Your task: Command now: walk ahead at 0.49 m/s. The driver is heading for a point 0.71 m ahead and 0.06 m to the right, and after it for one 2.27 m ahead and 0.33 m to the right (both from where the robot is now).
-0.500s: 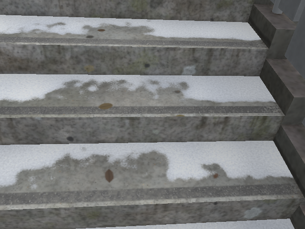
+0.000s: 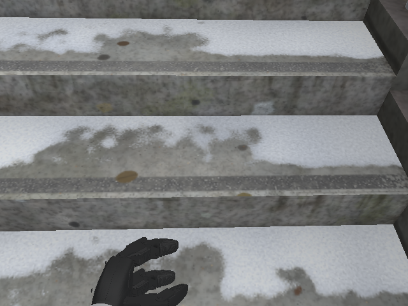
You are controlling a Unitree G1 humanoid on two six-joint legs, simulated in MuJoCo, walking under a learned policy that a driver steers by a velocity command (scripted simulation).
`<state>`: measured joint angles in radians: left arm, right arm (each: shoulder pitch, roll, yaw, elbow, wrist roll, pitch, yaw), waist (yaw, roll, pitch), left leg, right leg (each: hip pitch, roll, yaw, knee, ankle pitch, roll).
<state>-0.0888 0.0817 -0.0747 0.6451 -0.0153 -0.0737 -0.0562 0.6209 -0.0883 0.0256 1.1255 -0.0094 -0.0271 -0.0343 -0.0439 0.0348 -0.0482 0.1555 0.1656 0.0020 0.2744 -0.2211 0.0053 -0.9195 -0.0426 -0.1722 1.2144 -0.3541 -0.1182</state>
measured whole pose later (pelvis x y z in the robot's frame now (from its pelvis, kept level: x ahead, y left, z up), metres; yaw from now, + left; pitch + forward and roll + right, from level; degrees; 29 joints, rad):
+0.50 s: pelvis +0.28 -0.03 +0.16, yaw +0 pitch +5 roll +4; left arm 0.54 0.06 -0.05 1.13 0.02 -0.06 0.01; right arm -0.08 -0.02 0.16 0.68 0.02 -0.07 0.04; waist 0.07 -0.02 -0.07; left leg -1.04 0.04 0.21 1.34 -0.30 0.11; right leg 0.01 -0.06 -0.10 0.19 -0.22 -0.04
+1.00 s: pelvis +0.56 -0.05 +0.30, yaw -1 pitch +5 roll -2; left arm -0.05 0.04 -0.13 0.69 0.00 -0.07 -0.03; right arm 0.49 -0.09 0.03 1.10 0.00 -0.04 -0.04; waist -0.06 0.00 -0.03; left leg -0.02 0.05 0.10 0.24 -0.24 0.02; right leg -1.00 -0.04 -0.15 1.25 -0.32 -0.09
